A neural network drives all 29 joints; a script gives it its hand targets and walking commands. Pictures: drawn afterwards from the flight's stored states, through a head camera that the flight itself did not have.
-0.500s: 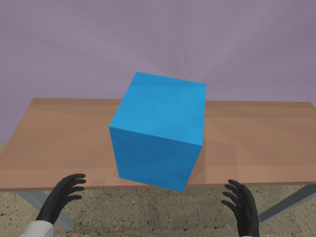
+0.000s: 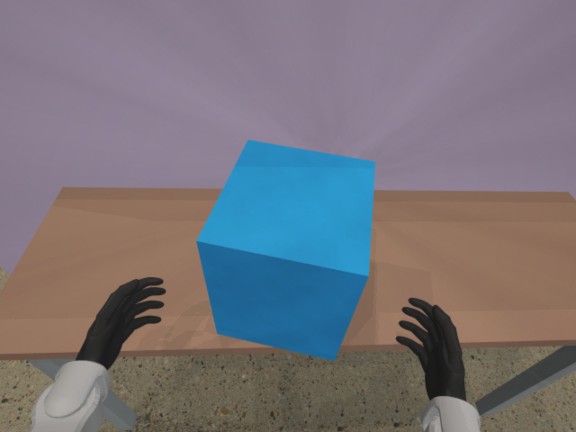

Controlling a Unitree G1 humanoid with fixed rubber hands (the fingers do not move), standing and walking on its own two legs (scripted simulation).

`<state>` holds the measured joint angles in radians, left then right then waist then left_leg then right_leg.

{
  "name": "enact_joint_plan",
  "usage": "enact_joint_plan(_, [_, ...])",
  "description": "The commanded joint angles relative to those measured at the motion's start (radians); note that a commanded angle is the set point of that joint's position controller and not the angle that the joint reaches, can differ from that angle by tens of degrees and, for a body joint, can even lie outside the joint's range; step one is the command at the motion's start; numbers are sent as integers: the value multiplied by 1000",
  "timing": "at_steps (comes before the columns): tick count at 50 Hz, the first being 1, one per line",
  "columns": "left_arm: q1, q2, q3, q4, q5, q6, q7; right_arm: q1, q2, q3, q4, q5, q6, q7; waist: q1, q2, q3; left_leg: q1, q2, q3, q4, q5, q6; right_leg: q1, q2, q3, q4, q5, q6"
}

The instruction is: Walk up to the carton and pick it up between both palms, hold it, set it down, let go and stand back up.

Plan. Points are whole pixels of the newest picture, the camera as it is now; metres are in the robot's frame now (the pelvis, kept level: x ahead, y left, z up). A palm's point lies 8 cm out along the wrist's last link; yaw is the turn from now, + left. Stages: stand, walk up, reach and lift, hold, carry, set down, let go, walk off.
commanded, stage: reach and lift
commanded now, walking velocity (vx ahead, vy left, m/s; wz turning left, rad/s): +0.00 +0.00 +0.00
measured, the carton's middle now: (292, 252) +0.40 +0.02 +0.03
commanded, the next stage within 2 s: none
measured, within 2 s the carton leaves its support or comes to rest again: neither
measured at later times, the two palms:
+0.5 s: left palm (119, 280) +0.30 +0.24 +0.09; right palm (438, 309) +0.26 -0.15 +0.10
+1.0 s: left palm (122, 215) +0.36 +0.24 +0.14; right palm (426, 241) +0.33 -0.14 +0.15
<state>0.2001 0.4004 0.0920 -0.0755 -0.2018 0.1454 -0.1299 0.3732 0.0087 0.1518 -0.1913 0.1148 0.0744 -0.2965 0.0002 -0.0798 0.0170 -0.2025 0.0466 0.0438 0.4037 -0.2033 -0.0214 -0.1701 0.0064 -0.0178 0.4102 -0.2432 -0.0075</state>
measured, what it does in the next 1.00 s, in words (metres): stands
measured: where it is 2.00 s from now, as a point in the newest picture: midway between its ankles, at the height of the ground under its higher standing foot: outside the picture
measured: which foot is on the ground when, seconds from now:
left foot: down 0.00-1.00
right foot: down 0.00-1.00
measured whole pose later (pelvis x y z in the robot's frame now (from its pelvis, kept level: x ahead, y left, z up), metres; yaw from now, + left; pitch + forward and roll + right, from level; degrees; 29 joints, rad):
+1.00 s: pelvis -0.02 +0.00 +0.00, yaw +0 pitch -1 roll +0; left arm -0.59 0.42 0.09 0.39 -0.20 0.49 -0.13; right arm -0.42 -0.06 0.01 0.11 0.21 0.48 -0.37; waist 0.00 -0.08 0.02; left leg -0.20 0.05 0.04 0.39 -0.17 -0.02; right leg -0.17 0.01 -0.02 0.40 -0.21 -0.01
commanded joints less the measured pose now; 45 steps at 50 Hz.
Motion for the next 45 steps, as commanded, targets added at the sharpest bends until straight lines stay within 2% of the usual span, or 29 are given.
enact_joint_plan(1, [-187,202,87,-162,-88,35,-4,-157,-50,-31,-216,68,6,-22,76,179,-131,175,-46,31,-87,159,19,123,-48,67,-104,312,44])
enact_joint_plan(8, [-308,213,107,-162,-77,113,-11,-272,-78,-49,-207,93,67,-34,52,159,-173,184,-52,37,-87,199,20,169,-45,61,-92,409,61])
enact_joint_plan(15, [-460,230,113,-127,-75,193,-9,-417,-96,-80,-191,109,156,-44,27,148,-197,152,-56,45,-100,164,28,201,-44,60,-80,423,72])
enact_joint_plan(22, [-635,249,114,-54,-74,260,-10,-571,-112,-107,-148,121,260,-52,5,140,-203,110,-57,51,-121,92,40,216,-45,62,-77,381,77])
enact_joint_plan(29, [-818,259,105,43,-74,300,-8,-732,-123,-145,-48,126,341,-61,-22,151,-225,76,-53,47,-131,39,51,226,-47,66,-69,321,71])
enact_joint_plan(37, [-1000,275,88,153,-75,326,0,-934,-135,-174,60,139,374,-76,-46,148,-277,66,-52,44,-119,40,53,233,-46,57,-59,311,65])
enact_joint_plan(45, [-1155,280,68,267,-76,331,5,-1101,-146,-196,178,147,379,-85,-72,147,-326,79,-52,37,-100,80,44,230,-37,42,-54,357,62])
